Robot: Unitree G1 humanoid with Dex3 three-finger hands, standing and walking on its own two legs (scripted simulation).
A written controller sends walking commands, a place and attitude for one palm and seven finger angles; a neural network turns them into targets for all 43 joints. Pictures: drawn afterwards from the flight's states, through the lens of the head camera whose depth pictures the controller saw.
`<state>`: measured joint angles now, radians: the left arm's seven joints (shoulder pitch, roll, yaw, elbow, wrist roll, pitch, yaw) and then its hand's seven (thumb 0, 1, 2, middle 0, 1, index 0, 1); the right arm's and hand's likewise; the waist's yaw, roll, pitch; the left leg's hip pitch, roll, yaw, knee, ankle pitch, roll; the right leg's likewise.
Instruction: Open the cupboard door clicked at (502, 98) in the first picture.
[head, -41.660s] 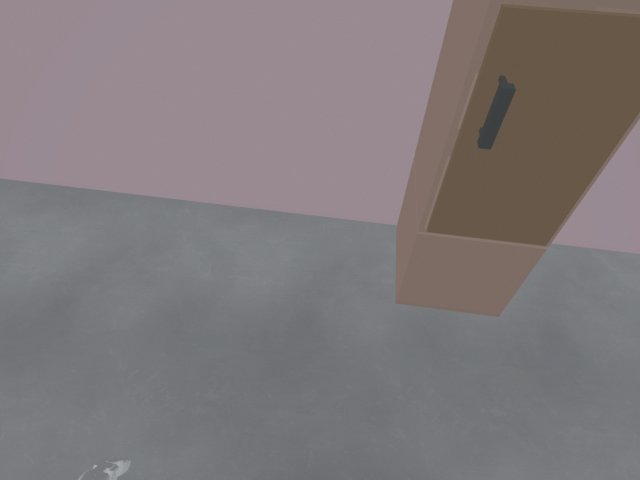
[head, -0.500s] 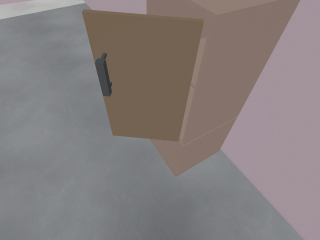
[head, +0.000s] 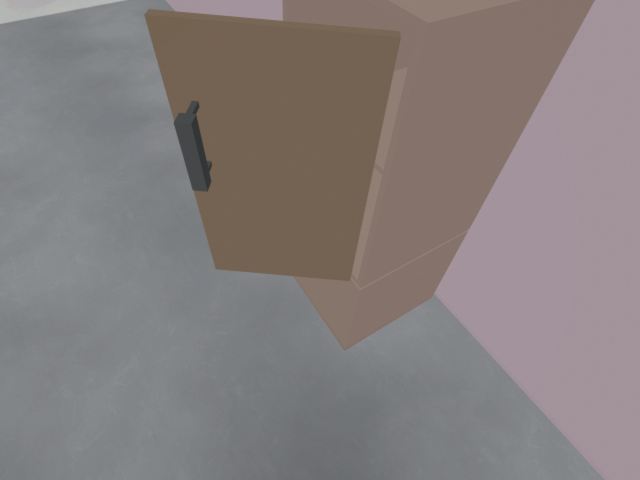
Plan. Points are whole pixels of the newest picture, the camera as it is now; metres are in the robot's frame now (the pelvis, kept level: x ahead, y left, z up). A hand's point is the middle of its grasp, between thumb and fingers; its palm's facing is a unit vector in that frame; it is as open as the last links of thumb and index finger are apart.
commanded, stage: come to a stop and stand still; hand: left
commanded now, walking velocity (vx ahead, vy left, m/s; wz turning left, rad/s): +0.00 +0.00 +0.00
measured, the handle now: (197, 146) +0.58 +0.24 +0.06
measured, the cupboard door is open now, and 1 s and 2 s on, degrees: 54 54 54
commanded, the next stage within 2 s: look again from close up in 0.64 s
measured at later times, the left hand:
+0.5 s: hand out of the picture -0.03 +0.16 -0.17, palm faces +0.00 -0.98 -0.22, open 7.4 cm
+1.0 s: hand out of the picture -0.01 +0.14 -0.17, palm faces +0.02 -0.98 -0.19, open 7.3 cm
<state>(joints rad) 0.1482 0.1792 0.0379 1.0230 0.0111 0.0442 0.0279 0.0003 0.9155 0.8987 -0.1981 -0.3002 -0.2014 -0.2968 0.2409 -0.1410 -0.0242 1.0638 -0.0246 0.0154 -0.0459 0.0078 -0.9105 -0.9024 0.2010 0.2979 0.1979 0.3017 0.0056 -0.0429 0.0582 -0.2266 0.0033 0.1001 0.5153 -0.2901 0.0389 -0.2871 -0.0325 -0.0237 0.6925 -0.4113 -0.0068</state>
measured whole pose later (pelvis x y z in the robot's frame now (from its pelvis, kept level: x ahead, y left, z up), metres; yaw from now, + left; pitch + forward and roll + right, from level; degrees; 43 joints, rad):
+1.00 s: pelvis -0.01 -0.02 +0.00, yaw +0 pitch +0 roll +1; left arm 0.30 0.14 -0.01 1.10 0.01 -0.02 0.03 0.01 0.91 0.90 -0.20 -0.30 -0.20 -0.30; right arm 0.30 -0.13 0.01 1.12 -0.02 -0.02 -0.03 0.02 -0.92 -0.90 0.20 0.30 0.20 0.30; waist 0.00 0.00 0.02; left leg -0.22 0.03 0.09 0.48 -0.25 0.00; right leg -0.19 -0.01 -0.02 0.50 -0.30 -0.01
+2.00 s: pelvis +0.06 +0.01 +0.00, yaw +1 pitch +0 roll +2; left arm 0.20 0.17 0.03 1.02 0.02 0.00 0.03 0.01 0.92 0.90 -0.20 -0.30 -0.20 -0.30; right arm 0.34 -0.10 0.01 1.08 -0.03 -0.04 -0.04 0.01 -0.91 -0.90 0.20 0.30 0.20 0.30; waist 0.00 -0.03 0.07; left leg -0.13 -0.05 0.13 0.42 -0.30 0.06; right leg -0.39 -0.06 -0.07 0.76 -0.36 -0.01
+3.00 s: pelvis +0.05 +0.00 +0.00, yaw +2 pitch -1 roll +0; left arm 0.35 0.09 -0.03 1.14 0.01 -0.02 0.03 0.00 0.91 0.90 -0.20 -0.30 -0.20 -0.30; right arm 0.36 -0.13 0.01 1.07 -0.02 -0.01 -0.03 0.01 -0.91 -0.90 0.20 0.30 0.20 0.30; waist 0.00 0.04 0.01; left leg -0.17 0.00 0.10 0.50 -0.33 0.03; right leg -0.30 -0.01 -0.10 0.50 -0.19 -0.04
